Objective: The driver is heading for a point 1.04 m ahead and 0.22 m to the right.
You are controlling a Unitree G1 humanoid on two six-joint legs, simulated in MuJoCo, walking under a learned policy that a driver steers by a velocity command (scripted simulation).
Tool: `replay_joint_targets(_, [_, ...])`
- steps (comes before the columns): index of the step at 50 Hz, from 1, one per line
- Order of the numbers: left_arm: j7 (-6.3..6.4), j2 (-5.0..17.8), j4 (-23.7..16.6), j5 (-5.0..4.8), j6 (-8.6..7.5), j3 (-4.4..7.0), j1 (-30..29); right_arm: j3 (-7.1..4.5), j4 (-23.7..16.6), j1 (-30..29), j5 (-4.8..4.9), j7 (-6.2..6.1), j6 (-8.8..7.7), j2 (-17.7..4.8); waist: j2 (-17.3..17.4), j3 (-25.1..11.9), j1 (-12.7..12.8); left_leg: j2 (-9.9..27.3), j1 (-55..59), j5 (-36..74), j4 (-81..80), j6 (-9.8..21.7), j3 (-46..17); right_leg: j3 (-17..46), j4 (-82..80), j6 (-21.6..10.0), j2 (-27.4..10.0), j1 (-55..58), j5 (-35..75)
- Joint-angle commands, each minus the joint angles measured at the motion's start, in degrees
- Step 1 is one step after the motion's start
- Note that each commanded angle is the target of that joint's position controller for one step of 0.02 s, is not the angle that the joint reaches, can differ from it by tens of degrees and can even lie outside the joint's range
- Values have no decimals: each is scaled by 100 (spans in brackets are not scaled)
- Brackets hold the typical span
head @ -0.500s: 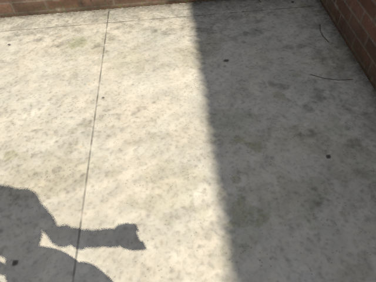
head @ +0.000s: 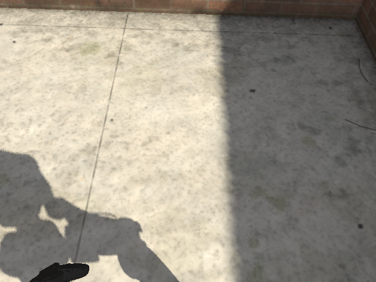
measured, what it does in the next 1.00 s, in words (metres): walks ahead, turning right: right foot, then left foot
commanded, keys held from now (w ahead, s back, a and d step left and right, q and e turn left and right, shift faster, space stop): w+e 0.74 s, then w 0.10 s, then w+q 0.16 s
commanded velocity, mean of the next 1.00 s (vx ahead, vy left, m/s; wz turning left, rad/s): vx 0.50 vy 0.00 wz -0.38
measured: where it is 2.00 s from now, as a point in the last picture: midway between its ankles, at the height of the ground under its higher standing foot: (238, 175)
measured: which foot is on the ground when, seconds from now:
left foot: down 0.00-0.10, up 0.12-0.60, down 0.62-1.00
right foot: up 0.00-0.08, down 0.10-0.62, up 0.64-1.00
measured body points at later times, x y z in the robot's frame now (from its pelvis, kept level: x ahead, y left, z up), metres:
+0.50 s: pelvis +0.29 -0.06 +0.00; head +0.32 -0.08 +0.45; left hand +0.39 +0.22 -0.10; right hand +0.47 -0.33 -0.07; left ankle +0.51 +0.07 -0.69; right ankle +0.21 -0.12 -0.74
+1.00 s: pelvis +0.54 -0.11 +0.00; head +0.57 -0.13 +0.45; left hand +0.85 -0.01 -0.07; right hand +0.40 -0.36 -0.12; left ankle +0.52 +0.03 -0.74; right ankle +0.61 -0.32 -0.70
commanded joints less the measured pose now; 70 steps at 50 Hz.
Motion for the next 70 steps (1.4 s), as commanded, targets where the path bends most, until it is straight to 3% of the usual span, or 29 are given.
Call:
replay_joint_targets(1, [-98, 532, -597, -55, -97, 135, -640, -256, -68, 315, -14, -27, -34, -984, 744, 94, -86, 1811, 218, 2415, -151, 682, -532, -59, -234, -341, 91, 125, -323])
replay_joint_targets(3, [-140, 653, -550, -53, -73, 193, -276, -285, -54, 201, -33, -59, 16, -1062, 787, -95, 163, 1833, 549, 3864, 335, 538, -343, -191, -262, -572, 288, 549, -945])
replay_joint_targets(5, [-113, 968, -225, -37, -40, 376, 1058, -251, -145, 5, -108, -100, 92, -1028, 632, -967, 873, 1442, 242, 5362, 2047, 298, 134, -343, -388, -918, 541, 2422, -696])
replay_joint_targets(6, [-82, 1375, -149, -18, -6, 464, 1883, -142, -296, 253, -281, -129, 67, -767, -175, -1754, 1005, 1080, -1000, 3504, 3817, 94, 361, 1061, -191, -1354, -448, 4203, -134])
replay_joint_targets(7, [-125, 1579, -54, -56, 1, 519, 2007, 6, -304, 998, -214, -43, -48, -290, -1643, -2258, 606, 41, -3178, -1156, 5619, -324, 356, 3927, -960, -2315, -1547, 5836, -1543])
replay_joint_targets(8, [-100, 1014, -121, -133, 37, 408, 2022, -55, -322, 543, -103, 28, -174, -789, -899, -2040, 887, 322, -3837, -1269, 6028, -278, -235, 4331, -1440, -2093, -1436, 5836, -2606])
replay_joint_targets(9, [-53, 892, -207, -85, 72, 371, 1619, -104, -540, -165, 43, 75, -261, -956, -409, -1169, 937, 569, -4145, -733, 5958, -248, -150, 3558, -1558, -1875, -1292, 5095, -2392])
replay_joint_targets(11, [-34, 879, -319, -4, 110, 353, 1219, -88, -715, -670, -126, 42, -353, -817, 463, -443, 673, 878, -3922, -197, 5276, -294, 5, 2697, -1726, -1765, -899, 3811, -1009])
replay_joint_targets(15, [39, 770, -284, -38, 108, 310, 1114, -67, -706, -428, -237, -13, -226, -635, 10, -372, 331, 1042, -3484, 34, 4351, -626, 158, 1970, -1988, -1807, -521, 3002, 142])
replay_joint_targets(21, [219, 998, 32, -117, 246, 388, 1590, 39, -986, -1669, -204, -11, -222, -344, -146, -196, 733, 668, -2974, 1898, 2090, -861, 317, 1448, -1867, -1382, -18, 2390, -52])
replay_joint_targets(27, [265, 963, 223, -161, 382, 407, 1819, -94, -1127, -2146, -81, 84, -349, -592, -330, -152, 785, 449, -2522, 1663, 1035, -607, 57, 2334, -1280, -1194, -297, 3104, -671])
replay_joint_targets(30, [242, 756, 118, -105, 417, 355, 1518, -287, -888, -1010, -121, 21, -419, -902, -380, -750, 158, 723, -687, 1486, 657, -138, 59, 2204, -89, -898, 22, 2862, -14])
replay_joint_targets(31, [221, 451, -3, -4, 393, 242, 1542, -380, -823, -97, -185, -35, -408, -1209, 217, -1593, -187, 1705, 872, 1184, 812, 255, -883, 1701, 1456, -681, 392, 2100, -1016])
replay_joint_targets(32, [214, 149, -104, -148, 347, 135, 2421, -461, -622, 283, -207, -19, -315, -1525, 2026, -2129, 204, 2944, 2444, 272, 456, 1228, -3395, 998, 3067, -325, 1134, 120, -3984])
replay_joint_targets(33, [233, 742, 36, -213, 337, 234, 2413, -383, -699, 157, -55, 4, -279, -1019, 1549, -1693, 116, 3038, 2099, -962, 174, 1161, -3875, 991, 3808, -228, 575, -568, -3889])
replay_joint_targets(34, [229, 1032, -12, -186, 365, 325, 1767, -299, -748, -82, -52, -20, -251, -684, 957, -922, -38, 2738, 1370, -912, 56, 886, -2961, 889, 3998, -161, 386, -703, -3307])
replay_joint_targets(35, [236, 988, -81, -123, 388, 340, 1439, -256, -754, -333, -103, -18, -220, -612, 593, -475, 49, 2478, 674, -267, -72, 720, -2227, 702, 3928, -109, 207, -565, -2893])
replay_joint_targets(37, [180, 796, -201, -94, 394, 355, 1221, -193, -658, -518, -170, -20, -216, -456, 730, -71, 247, 2077, -154, 642, -378, 591, -1278, 606, 3620, -86, -77, -294, -2466])
replay_joint_targets(41, [139, 359, -291, -82, 413, 232, 1070, -237, -338, -364, -127, 49, -306, -578, 768, 3, 343, 1940, -574, 1427, -793, 825, -528, 450, 2905, -34, -150, -182, -2197])
replay_joint_targets(48, [-31, 222, -606, -34, 144, 79, -277, -280, 59, 120, 71, 63, -144, -999, 607, 125, -18, 1705, -604, 2128, -710, 755, 16, -97, 407, 19, 5, 526, -719])
replay_joint_targets(51, [-87, 441, -724, -94, 70, 158, -473, -301, 193, 360, 107, 42, -55, -1122, 757, 88, 48, 1935, -271, 1991, -408, 618, -313, -18, -170, -94, 143, 891, -932])
replay_joint_targets(54, [-10, 877, -416, -42, 38, 401, 682, -250, 224, 327, 82, 6, 1, -1029, 712, -572, 760, 1590, -570, 2813, 958, 258, -98, -112, -713, -438, 261, 2917, -1006])
replay_joint_targets(55, [72, 1281, -302, 82, 59, 528, 1663, -108, 49, 234, -45, 11, -35, -672, 254, -1427, 1204, 1235, -1543, 1739, 2560, 7, 164, 776, -475, -806, -711, 4520, -816])
replay_joint_targets(56, [89, 1669, -236, 135, 148, 606, 1982, 75, -69, 946, -21, -2, -111, -61, -1291, -2236, 968, 496, -3499, -1312, 4480, -358, 568, 3024, -871, -1583, -2140, 6109, -1675])
replay_joint_targets(57, [76, 1172, -210, 107, 164, 494, 2068, -69, 15, 778, 109, -11, -135, -598, -917, -2104, 1140, 645, -4005, -1621, 5303, -377, -58, 3596, -1297, -1601, -2050, 5751, -2449])
replay_joint_targets(58, [78, 919, -169, 45, 154, 406, 1768, -172, -111, 363, 194, -8, -121, -854, -694, -1293, 1064, 865, -4341, -1170, 5528, -351, -32, 2777, -1422, -1422, -1870, 5151, -2473])
replay_joint_targets(61, [31, 451, -102, 79, 63, 281, 909, -202, -158, 71, 69, -28, 34, -641, -504, -356, 551, 1316, -3741, -188, 5086, -406, 77, 1297, -2025, -1225, -1282, 3453, -1481])
replay_joint_targets(66, [108, 614, 128, 99, -71, 399, 546, -177, -383, -205, -13, -25, 269, -319, -197, 117, 262, 1288, -3557, 496, 4216, -628, 171, -56, -2317, -1263, -1227, 2800, 856])
replay_joint_targets(70, [252, 879, 258, 50, 61, 478, 552, -112, -626, -771, -55, 167, 248, -182, -183, -6, 444, 1127, -2861, 1717, 2666, -565, 585, -923, -2088, -1060, -1008, 2767, 1343])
